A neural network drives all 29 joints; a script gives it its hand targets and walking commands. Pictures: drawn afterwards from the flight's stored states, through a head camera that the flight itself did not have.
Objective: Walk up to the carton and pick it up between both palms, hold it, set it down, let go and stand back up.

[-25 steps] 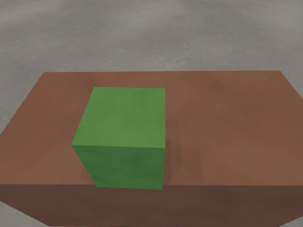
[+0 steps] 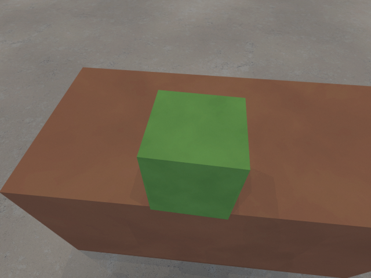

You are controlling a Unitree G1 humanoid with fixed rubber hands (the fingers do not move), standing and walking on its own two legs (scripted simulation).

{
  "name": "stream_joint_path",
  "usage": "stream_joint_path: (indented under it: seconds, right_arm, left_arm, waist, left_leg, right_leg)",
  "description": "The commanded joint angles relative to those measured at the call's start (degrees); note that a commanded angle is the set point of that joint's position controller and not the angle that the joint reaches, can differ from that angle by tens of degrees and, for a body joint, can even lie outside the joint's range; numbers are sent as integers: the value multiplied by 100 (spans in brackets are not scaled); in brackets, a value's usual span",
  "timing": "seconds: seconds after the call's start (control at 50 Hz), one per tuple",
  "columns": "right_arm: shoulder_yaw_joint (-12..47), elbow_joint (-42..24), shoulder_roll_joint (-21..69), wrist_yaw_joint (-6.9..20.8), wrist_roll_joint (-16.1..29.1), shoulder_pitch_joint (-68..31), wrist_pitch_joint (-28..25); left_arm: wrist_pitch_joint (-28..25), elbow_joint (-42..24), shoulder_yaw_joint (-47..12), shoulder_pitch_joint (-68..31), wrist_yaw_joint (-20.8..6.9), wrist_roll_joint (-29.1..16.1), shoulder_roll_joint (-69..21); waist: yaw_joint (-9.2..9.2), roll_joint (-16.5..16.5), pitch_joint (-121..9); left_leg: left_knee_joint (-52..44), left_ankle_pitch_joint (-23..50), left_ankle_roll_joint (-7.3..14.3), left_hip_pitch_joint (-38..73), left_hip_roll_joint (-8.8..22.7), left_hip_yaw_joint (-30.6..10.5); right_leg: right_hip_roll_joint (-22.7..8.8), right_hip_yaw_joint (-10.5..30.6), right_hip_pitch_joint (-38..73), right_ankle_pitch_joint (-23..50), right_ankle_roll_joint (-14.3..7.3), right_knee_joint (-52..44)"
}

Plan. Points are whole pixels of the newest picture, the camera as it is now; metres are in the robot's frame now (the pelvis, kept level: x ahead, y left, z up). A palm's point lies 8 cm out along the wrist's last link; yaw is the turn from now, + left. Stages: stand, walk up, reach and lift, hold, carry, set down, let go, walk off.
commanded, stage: walk up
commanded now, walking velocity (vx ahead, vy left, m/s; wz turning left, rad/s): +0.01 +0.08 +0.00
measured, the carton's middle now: (194, 157) +0.41 +0.01 -0.01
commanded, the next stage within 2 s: none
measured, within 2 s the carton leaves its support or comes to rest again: neither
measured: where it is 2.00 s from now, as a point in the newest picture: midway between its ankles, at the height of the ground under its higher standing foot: outside the picture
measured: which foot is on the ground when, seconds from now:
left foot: up 0.00-0.04, down 0.06-0.84, up 0.86-1.00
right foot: down 0.00-0.06, up 0.08-0.80, down 0.82-1.00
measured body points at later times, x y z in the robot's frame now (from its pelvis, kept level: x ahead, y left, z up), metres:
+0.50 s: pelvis -0.02 +0.08 +0.01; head +0.00 +0.09 +0.46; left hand -0.04 +0.31 -0.16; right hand -0.03 -0.13 -0.15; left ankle -0.02 +0.16 -0.74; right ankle -0.09 -0.02 -0.71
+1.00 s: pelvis +0.00 -0.08 +0.01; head +0.02 -0.12 +0.46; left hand +0.06 +0.15 -0.12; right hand -0.05 -0.30 -0.17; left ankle -0.02 +0.09 -0.70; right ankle +0.01 -0.17 -0.74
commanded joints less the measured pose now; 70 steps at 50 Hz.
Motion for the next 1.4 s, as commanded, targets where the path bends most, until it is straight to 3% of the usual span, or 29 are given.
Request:
stream_joint_path:
  seconds: [0.0, 0.02, 0.04, 0.06, 0.08, 0.1, 0.14, 0.18, 0.26, 0.34, 0.4, 0.44, 0.48, 0.5, 0.52, 0.6, 0.72, 0.76, 0.8, 0.82, 0.84, 0.86, 0.88, 0.92, 1.0, 1.04, 1.1, 1.16, 1.38]
  right_arm:
    - [43, 83, -20, -95, 109, 1171, -189]
    - [93, 180, -107, -84, 75, 1426, -348]
    - [30, 246, -615, -78, -1, 1484, -463]
    - [36, 109, -928, -95, -20, 1272, -484]
    - [84, -4, -897, -123, 11, 868, -452]
    - [94, -111, -816, -134, -13, 410, -447]
    - [356, -144, -257, -113, 1, 82, -522]
    - [407, -117, -232, -132, 31, 237, -598]
    - [518, 247, -6, -161, 44, 1143, -718]
    - [455, 256, -90, -240, -42, 1055, -715]
    - [375, 254, -290, -256, -99, 1260, -688]
    - [74, 341, -925, -427, -129, 1995, -614]
    - [17, 475, -942, -506, -135, 2196, -565]
    - [-27, 543, -881, -471, -115, 2240, -543]
    - [-51, 521, -852, -447, -113, 2004, -505]
    - [107, 503, -448, -282, -79, 1595, -560]
    - [86, 628, -603, -172, -111, 1571, -603]
    - [221, 779, -294, -202, -1, 1519, -520]
    - [360, 795, -58, -154, 50, 1995, -525]
    - [440, 728, 153, -148, 72, 2101, -469]
    - [371, 751, 111, -169, 64, 2108, -330]
    - [336, 689, 115, -202, 53, 2014, -257]
    - [296, 681, -88, -199, -15, 1777, -206]
    - [253, 838, -121, -135, -21, 1782, -178]
    - [310, 983, 161, -174, -10, 1936, -192]
    - [272, 943, 59, -204, -3, 1684, -157]
    - [67, 600, -486, -188, -146, 1122, -30]
    - [63, 510, -212, -120, -157, 938, -20]
    - [3, 111, -141, -53, -30, 505, -20]
  left_arm:
    - [58, -172, 213, -54, -59, -22, 883]
    - [126, 146, 128, 383, -84, -117, 532]
    - [162, 160, 1, 711, -107, -142, 109]
    - [227, 89, -37, 811, -113, -107, -16]
    - [292, 25, -43, 704, -126, -131, 71]
    - [322, -39, -81, 367, -170, -159, 86]
    - [345, 225, 11, 454, -289, -213, 277]
    - [315, 489, -1, 1011, -306, -201, 236]
    - [237, 455, -10, 409, -218, -164, 241]
    - [238, 568, -127, 433, -141, -201, 9]
    - [235, 672, -92, 401, -32, -231, 164]
    - [306, 423, 75, 97, -49, -126, 593]
    - [333, 326, 54, 17, -136, -62, 386]
    - [315, 334, 29, 32, -234, -19, 245]
    - [290, 305, 18, 9, -340, -16, 135]
    - [150, 103, 52, -153, -472, -135, 22]
    - [-50, -95, -4, -139, -399, -252, -26]
    - [-148, -22, -49, 142, -272, -233, 53]
    - [-278, 204, 84, 649, -158, -225, 696]
    - [-265, 216, 92, 804, -141, -190, 920]
    - [-218, 185, -4, 681, -147, -205, 837]
    - [-181, 137, 8, 222, -164, -240, 943]
    - [-167, 59, -41, -84, -189, -234, 639]
    - [-195, 28, -154, -91, -153, -172, 240]
    - [-288, 138, -264, 205, -145, -208, 79]
    - [-307, 86, -294, 126, -137, -164, 106]
    - [-213, 63, -50, 569, 40, -69, 829]
    - [-172, 60, -58, 563, 96, -80, 685]
    - [-218, 63, 45, 649, 5, -26, 628]
  waist:
    - [-422, -1299, -509]
    - [-565, -479, -562]
    - [-470, 1115, -400]
    - [-274, 1800, -55]
    - [-160, 1658, 341]
    - [-202, 2116, 720]
    - [-9, 1521, 917]
    - [188, 1138, 468]
    - [-256, 781, -2]
    - [-285, 900, -122]
    - [-493, 547, -146]
    - [-902, 169, -203]
    - [-857, -49, -309]
    - [-809, -120, -288]
    - [-677, 120, -83]
    - [-543, 841, 281]
    - [-510, 1899, 259]
    - [-220, 1257, 454]
    - [-286, -168, -171]
    - [-345, -1087, -302]
    - [-405, -998, -149]
    - [-456, -1658, -2]
    - [-373, -1511, 370]
    - [-443, -1215, 400]
    - [-479, -897, -305]
    - [-406, -833, -265]
    - [-88, -298, -60]
    - [-134, -86, -1]
    - [-106, -1195, -137]
  left_leg:
    - [-2527, 398, 199, 1506, -167, 341]
    - [-3136, 882, 110, 1995, 24, 3]
    - [-3493, 325, 92, 1886, 854, -793]
    - [-3800, -175, 234, 1021, 1779, -1898]
    - [-4072, -771, 547, -31, 1800, -1721]
    - [-4335, -1121, 763, -736, 1613, -1685]
    - [-4122, -112, 391, -173, 878, -843]
    - [-3651, 1475, 258, 975, 713, -313]
    - [-3440, 2042, 566, 1299, 892, -647]
    - [-3299, 2138, 1074, 1566, 1007, -801]
    - [-2968, 3352, 1357, 2105, 1515, -1433]
    - [-2829, 4146, 1808, 2935, 2755, -2688]
    - [-3137, 2434, 1952, 2529, 2835, -2721]
    - [-3581, -364, 1822, 2225, 2562, -2619]
    - [-3924, -1685, 1585, 1782, 2271, -2404]
    - [-4054, -1107, 1014, 980, 1393, -1212]
    - [-3548, -345, 942, 511, 893, -332]
    - [-2581, 1948, 723, 345, 365, 139]
    - [-1860, 862, 320, 207, 304, 240]
    - [-1421, -729, 135, 19, 179, 455]
    - [-964, -1318, 195, 304, 191, 249]
    - [-964, -1166, 260, 387, 206, 195]
    - [-749, -921, 288, 262, 248, 134]
    - [-374, -459, 333, 49, 166, 143]
    - [-219, -211, 339, 387, 42, 153]
    - [-281, -176, 322, 366, 10, 106]
    - [695, -350, 152, -675, 187, -100]
    - [1046, -294, 154, -812, 117, -279]
    - [284, 242, -35, -560, -98, -4]
  right_leg:
    - [-726, 902, 7, -794, -717, -523]
    - [-47, 496, -239, -1346, -526, 253]
    - [362, 61, -836, -2090, -325, 1067]
    - [465, 161, -1094, -2471, -126, 1675]
    - [373, 578, -655, -2127, -151, 1775]
    - [373, 723, -367, -1930, -204, 1973]
    - [540, 764, -447, -1230, -283, 2209]
    - [604, 631, -685, -1011, -221, 2309]
    - [534, 574, -234, -899, -96, 1896]
    - [563, 483, 19, -1335, -39, 1067]
    - [537, 436, -81, -1601, -5, 507]
    - [458, 396, -1318, -2293, 115, 1946]
    - [329, 660, -1427, -2241, 116, 2848]
    - [283, 725, -1460, -1944, 120, 3108]
    - [310, 706, -1460, -1649, 163, 3187]
    - [492, 374, -1000, -1035, 234, 2473]
    - [697, -300, 339, -1079, 188, 562]
    - [642, -107, 1148, 798, 166, -843]
    - [-245, 650, 1856, 2232, 169, -784]
    - [-1102, 1602, 1719, 2175, 2, -1170]
    - [-1227, 1661, 1082, 1135, -150, -1304]
    - [-1196, 1791, 598, -34, -538, -1587]
    - [-913, 1644, 385, -748, -440, -1799]
    - [-529, 1041, 701, 696, -178, -1429]
    - [-547, 899, 1266, 1876, -400, -1131]
    - [-720, 1132, 1186, 1459, -604, -1210]
    - [-1789, 2192, 1500, 1501, -1028, -1160]
    - [-1699, 2050, 1270, 958, -1138, -1258]
    - [-926, 1170, 919, 672, -968, -1113]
